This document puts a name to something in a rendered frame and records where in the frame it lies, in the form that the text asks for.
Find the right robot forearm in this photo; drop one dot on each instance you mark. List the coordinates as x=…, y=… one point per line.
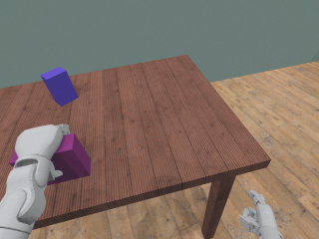
x=269, y=233

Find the robot right hand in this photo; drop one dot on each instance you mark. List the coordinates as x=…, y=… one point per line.
x=252, y=220

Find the robot left hand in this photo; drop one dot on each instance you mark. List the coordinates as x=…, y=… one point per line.
x=42, y=140

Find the sponge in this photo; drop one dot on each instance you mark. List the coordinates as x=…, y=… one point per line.
x=70, y=158

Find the table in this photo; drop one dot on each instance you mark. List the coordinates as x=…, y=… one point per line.
x=149, y=129

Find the left robot forearm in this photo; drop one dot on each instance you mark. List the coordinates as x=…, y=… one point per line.
x=24, y=200

